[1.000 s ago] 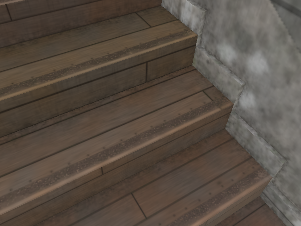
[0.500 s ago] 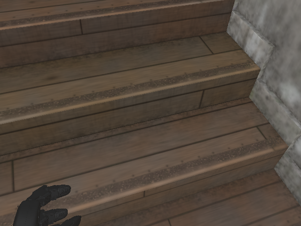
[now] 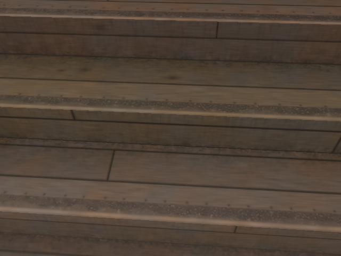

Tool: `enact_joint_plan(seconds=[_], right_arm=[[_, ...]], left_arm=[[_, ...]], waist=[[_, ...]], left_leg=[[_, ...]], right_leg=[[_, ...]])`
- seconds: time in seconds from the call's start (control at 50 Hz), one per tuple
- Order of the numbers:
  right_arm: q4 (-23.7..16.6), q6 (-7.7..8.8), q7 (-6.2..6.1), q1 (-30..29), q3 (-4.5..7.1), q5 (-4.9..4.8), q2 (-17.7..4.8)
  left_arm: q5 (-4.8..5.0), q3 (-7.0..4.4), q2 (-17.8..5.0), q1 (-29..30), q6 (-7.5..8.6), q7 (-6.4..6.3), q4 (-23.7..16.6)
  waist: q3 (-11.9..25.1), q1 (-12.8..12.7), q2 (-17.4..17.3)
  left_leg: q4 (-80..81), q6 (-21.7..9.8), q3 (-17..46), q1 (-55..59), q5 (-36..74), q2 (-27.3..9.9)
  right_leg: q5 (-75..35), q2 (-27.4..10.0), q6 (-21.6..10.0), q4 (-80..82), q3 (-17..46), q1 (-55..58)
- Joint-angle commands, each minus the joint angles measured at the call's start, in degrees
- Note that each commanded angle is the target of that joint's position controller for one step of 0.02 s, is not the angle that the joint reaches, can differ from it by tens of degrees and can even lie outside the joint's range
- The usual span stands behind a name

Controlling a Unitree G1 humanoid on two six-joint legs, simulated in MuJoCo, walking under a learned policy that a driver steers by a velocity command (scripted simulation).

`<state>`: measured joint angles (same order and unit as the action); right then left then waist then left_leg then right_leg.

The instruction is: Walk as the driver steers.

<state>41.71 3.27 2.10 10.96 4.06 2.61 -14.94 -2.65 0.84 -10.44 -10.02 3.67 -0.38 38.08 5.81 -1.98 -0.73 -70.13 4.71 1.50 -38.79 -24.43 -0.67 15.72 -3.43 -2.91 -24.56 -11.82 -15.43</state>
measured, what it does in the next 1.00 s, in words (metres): climbs: left foot, then right foot 0.17 m higher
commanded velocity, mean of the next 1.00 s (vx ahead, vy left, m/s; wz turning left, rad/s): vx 0.21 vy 0.00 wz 0.19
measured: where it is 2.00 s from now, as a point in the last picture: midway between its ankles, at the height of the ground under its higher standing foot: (145, 124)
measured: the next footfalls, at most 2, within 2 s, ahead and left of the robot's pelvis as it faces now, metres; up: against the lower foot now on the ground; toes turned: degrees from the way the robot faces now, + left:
left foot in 0.16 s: +0.04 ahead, +0.15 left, +0.00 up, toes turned +8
right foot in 0.52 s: +0.33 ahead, +0.02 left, +0.16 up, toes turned +9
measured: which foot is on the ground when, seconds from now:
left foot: up 0.00-0.14, down 0.16-0.56, up 0.58-1.00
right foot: down 0.00-0.18, up 0.20-0.50, down 0.52-1.00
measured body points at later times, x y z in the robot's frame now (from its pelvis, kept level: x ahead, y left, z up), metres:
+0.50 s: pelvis +0.15 +0.08 +0.01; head +0.17 +0.08 +0.46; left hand +0.37 +0.27 -0.06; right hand +0.11 -0.13 -0.14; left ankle +0.00 +0.15 -0.74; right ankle +0.30 +0.01 -0.55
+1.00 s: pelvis +0.30 +0.14 +0.15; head +0.31 +0.14 +0.60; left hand +0.32 +0.38 +0.01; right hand +0.49 -0.05 +0.03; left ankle +0.30 +0.25 -0.57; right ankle +0.29 +0.02 -0.58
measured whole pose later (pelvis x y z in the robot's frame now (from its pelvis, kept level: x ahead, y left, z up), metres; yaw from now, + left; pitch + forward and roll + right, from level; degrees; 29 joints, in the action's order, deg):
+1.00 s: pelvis +0.30 +0.14 +0.15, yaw +9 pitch +6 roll -2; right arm 48.5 1.9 1.3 8.5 1.1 3.5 -10.9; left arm -1.4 -1.0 -10.2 -14.8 6.4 2.6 54.9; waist 6.3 -4.2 -0.6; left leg -40.8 -1.4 -1.7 -28.0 -15.9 -2.7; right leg 18.6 1.3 -4.9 -31.9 -1.2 -19.7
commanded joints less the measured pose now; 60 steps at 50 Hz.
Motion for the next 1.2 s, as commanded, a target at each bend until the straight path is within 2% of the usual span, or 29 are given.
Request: enact_joint_plan(seconds=[0.02, 0.1, 0.16, 0.2, 0.24, 0.28, 0.34, 0.42, 0.46, 0.52, 0.56, 0.58, 0.6, 0.62, 0.66, 0.72, 0.76, 0.78, 0.8, 0.82, 0.84, 0.92, 1.0, 1.02, 1.04, 1.06, 1.08, 1.14, 1.2], right_arm=[[-3.8, 0.89, 2.23, -0.2, -0.13, 0.51, -3.0], [-5.2, 1.1, 3.31, 0.6, -2.1, -1.29, 0.7], [-1.3, 2.94, 1.17, 10.4, 1.01, -1.03, -3.5], [3.2, 2.86, -1.43, 28.1, 4.68, -1.59, -15.1], [12.3, 1.87, 1.14, 37.2, 2.81, 1.25, -8.7], [16.3, -0.02, 2.23, 32.9, -1.03, 2.48, -0.1], [16.5, -1.51, 2.05, 18.8, -4.5, 4.19, 5.7], [9.7, 2.01, 1.2, 3.5, -4.26, 4.29, -1.4], [9.2, 3.09, 2.28, 8.8, -2.92, -1.64, -7.2], [11.8, 5.07, 4.2, 16.0, -0.93, -2.15, -9.1], [11.6, 3.36, 5.81, 23.8, -0.75, 2.59, -4.4], [12.3, 1.04, 6.15, 17.4, 0.07, 0.67, -2.1], [11.4, 0.19, 5.38, 14.5, 1.18, -2.01, -2.4], [10.5, 0.09, 3.66, 11.0, 1.08, -2.54, -1.7], [7.9, 0.16, 1.04, 3.1, -0.44, -1.17, 0.7], [8.0, -1.1, 0.4, 2.8, -2.14, 0.12, 3.7], [7.5, -1.07, 1.63, -0.1, -2.18, 0.08, 1.1], [3.0, -1.6, -1.39, -0.5, -4.02, -0.62, 8.4], [4.1, -1.77, -2.02, 0.5, -4.61, -0.29, 7.2], [6.0, -2.19, 1.78, -4.2, -3.42, 0.35, -0.1], [7.0, -2.0, 2.54, -1.4, -1.78, 1.12, -2.2], [4.8, -1.62, -0.28, -3.3, -1.16, 2.68, -1.8], [3.5, 0.71, -2.45, -1.1, -0.63, -0.69, -2.3], [5.9, 1.97, -3.26, 7.5, 0.51, -0.29, -4.4], [7.5, 3.03, -4.51, 17.4, 2.04, -0.32, -11.8], [10.3, 2.72, -4.36, 21.7, 1.52, 2.27, -7.5], [13.3, 1.9, -3.03, 19.1, 0.86, 4.09, -5.3], [18.4, -0.28, 0.33, 16.8, -4.25, 2.92, 7.6], [20.1, -0.44, -0.11, 14.2, -6.16, 4.74, 9.2]], left_arm=[[-1.08, -3.32, -10.6, 6.0, 2.2, -0.42, -3.1], [-1.06, -3.93, -11.3, 4.1, 1.49, -0.03, 2.0], [-2.06, -2.99, -8.5, 2.1, 0.12, 1.0, 4.3], [-1.04, 0.1, -0.3, 0.9, 1.8, 3.32, 0.2], [0.83, -0.12, -1.9, 9.6, 3.17, 4.34, 2.6], [0.12, -0.54, -2.9, 9.8, 3.22, 3.62, 1.9], [0.9, 2.61, 4.0, 11.4, 0.65, 4.79, -2.7], [3.3, 1.21, -3.8, 20.8, -2.54, 4.13, -7.9], [1.84, 2.16, -0.4, 21.4, -5.06, 5.72, -6.0], [1.34, 1.56, -2.9, 9.6, -5.61, 4.56, 1.0], [1.44, 0.18, -7.0, -6.0, -5.08, 2.76, 7.0], [-2.3, -1.42, -9.4, -16.6, -5.19, 3.08, 9.5], [-3.21, -2.79, -11.7, -19.3, -2.37, 2.36, 11.7], [-1.69, -2.99, -11.0, -13.0, -0.15, 1.86, 13.3], [-0.21, -0.36, 0.1, -2.0, 1.79, 2.32, 16.3], [0.74, 1.5, 7.0, 8.7, 2.48, 1.21, 15.6], [-0.38, 0.84, 3.1, 5.8, 2.79, 1.07, 15.6], [2.48, -1.41, 1.0, -10.1, 3.12, -0.89, 24.4], [3.27, -1.41, 0.1, -10.3, 2.79, -2.26, 23.3], [-1.85, -1.56, -5.5, -0.1, 2.36, 1.23, 15.5], [-1.35, -2.21, -7.3, 4.6, 3.38, 2.27, 13.4], [1.15, -2.93, -8.7, 5.7, 4.35, 2.29, 11.4], [1.05, -4.07, -7.4, -7.7, 1.97, 3.71, 15.7], [-0.32, -3.16, -2.9, -9.8, 1.61, 4.32, 16.9], [0.13, -1.01, 4.0, -11.5, 2.81, 5.46, 14.0], [0.66, -1.93, -0.5, -5.8, 3.5, 5.99, 14.3], [2.31, -1.77, -1.1, -2.7, 3.54, 5.75, 14.4], [2.33, -1.02, 1.0, 0.3, 1.06, 5.39, 12.4], [2.72, 1.51, 4.7, 6.6, -1.06, 6.22, 8.5]], waist=[[-2.0, 1.1, 7.0], [-3.3, 1.2, 6.5], [0.2, 3.7, 2.5], [8.9, 9.4, -14.8], [-5.4, 15.5, -12.0], [-6.8, 8.7, -5.3], [-5.5, 0.3, -3.0], [-2.8, -2.8, 0.9], [-2.3, -3.1, -8.4], [4.5, -1.0, -9.9], [24.8, -1.1, 7.0], [19.0, -8.9, 18.9], [11.5, -8.5, 12.9], [4.7, -5.4, 9.7], [3.8, 0.4, -4.0], [4.6, 6.2, -0.1], [6.2, 5.4, -2.2], [-6.2, 6.4, -1.8], [-6.2, 6.1, -2.9], [4.9, 0.4, 4.3], [0.7, 3.2, 7.7], [-1.3, 3.0, 3.8], [0.6, 0.5, 5.2], [4.8, 3.9, -0.3], [12.1, 4.9, -18.3], [5.8, 10.1, -16.2], [-0.8, 8.3, -7.3], [-2.9, 3.2, -0.2], [-3.4, 0.8, -0.1]], left_leg=[[9.7, -5.9, -1.9, 5.7, 3.3, -2.8], [29.7, -12.0, -2.5, 10.0, 5.5, -3.8], [44.0, -14.1, -5.4, 31.1, 15.3, 2.9], [49.7, -33.4, 33.0, 62.2, 41.6, -16.1], [49.8, -28.3, 33.8, 58.0, 22.0, -17.7], [45.8, -24.2, 24.8, 47.6, 30.8, -17.7], [50.8, -20.7, 15.1, 27.5, 23.5, -14.7], [67.7, -16.2, 3.7, -3.8, 17.0, -6.2], [68.9, -20.9, 4.5, -0.4, 54.2, -8.8], [47.0, -18.9, 2.1, 35.9, 106.9, -11.8], [26.9, -12.1, 5.4, 15.1, 75.1, -3.6], [-0.7, -8.4, 8.4, 1.3, 14.7, 7.4], [-24.5, -9.9, 17.9, -8.9, 16.6, 7.6], [-31.0, -10.5, 19.2, -15.2, 18.2, 7.0], [-33.0, -13.0, 16.1, -18.5, 19.8, 4.9], [-29.1, -12.6, 11.8, -17.3, 9.6, 0.3], [-20.9, -9.0, 6.6, -15.1, 15.0, -2.3], [-19.9, -7.7, 1.1, -15.2, 18.7, -1.9], [-7.5, -6.5, -1.0, -9.6, 21.3, -4.5], [-9.4, -4.2, -4.2, -8.5, 5.9, -2.1], [-8.1, -3.7, -4.0, 1.4, 10.3, -3.1], [14.9, -6.0, -1.1, 11.7, 13.0, -4.3], [45.6, -6.9, -4.1, 20.3, 9.3, -0.4], [47.0, -11.7, 2.1, 34.5, 17.4, -5.0], [47.7, -31.6, 28.5, 58.0, 36.7, -22.3], [52.4, -34.1, 44.1, 57.4, 20.3, -26.4], [50.5, -28.8, 36.5, 51.0, 16.9, -25.3], [49.8, -18.4, 11.4, 38.8, 22.0, -18.1], [54.1, -17.2, 1.8, 31.6, 17.5, -14.3]], right_leg=[[10.6, -15.4, -10.8, 14.1, 11.2, -0.3], [3.7, -19.5, -12.1, 10.0, 9.5, 7.6], [-4.8, -15.2, -7.8, -7.1, 2.5, 1.2], [12.1, 2.9, 2.9, -40.3, 0.0, -33.0], [14.4, 4.6, -2.3, -91.1, 13.0, -63.3], [9.6, 4.4, -9.9, -109.0, 15.5, -71.2], [9.1, 3.0, -13.7, -114.7, 13.9, -69.4], [-10.4, -1.9, -8.7, -70.9, 9.1, -33.4], [5.6, 5.8, -1.1, -63.4, -1.6, -20.7], [1.7, 9.5, -3.1, -36.5, -1.3, -25.5], [-19.2, -2.1, -17.3, -23.1, 32.2, 10.6], [-12.0, -12.1, -23.8, -2.5, 54.0, 11.9], [3.3, -12.9, -20.9, 1.0, 60.2, 6.0], [4.1, -12.0, -18.2, -0.7, 54.2, 0.5], [-7.7, -10.0, -15.5, -5.0, 39.8, -6.4], [-11.5, -4.0, -10.1, -0.3, 23.8, -12.1], [-12.0, -2.1, -7.8, 1.5, 16.8, -12.5], [-3.4, -5.1, -8.2, 1.2, 17.9, -13.3], [1.0, -3.5, -8.6, 3.5, 16.2, -17.2], [5.8, -2.8, -10.5, 10.9, 17.2, -16.8], [6.9, -3.7, -9.3, 12.7, 18.4, -22.5], [2.3, -7.5, -13.0, 8.7, 21.9, -15.2], [-7.9, -7.7, -14.6, -5.5, 26.2, 1.2], [-10.4, -2.7, -10.8, -21.1, 22.8, -7.6], [6.9, 8.3, -4.2, -41.5, 15.4, -35.9], [10.1, 9.2, -3.2, -71.4, 22.9, -54.8], [3.7, 9.5, -5.8, -93.1, 26.0, -66.3], [-7.6, 5.8, -13.6, -104.6, 23.9, -69.0], [-7.8, 3.5, -16.5, -106.0, 19.9, -72.7]])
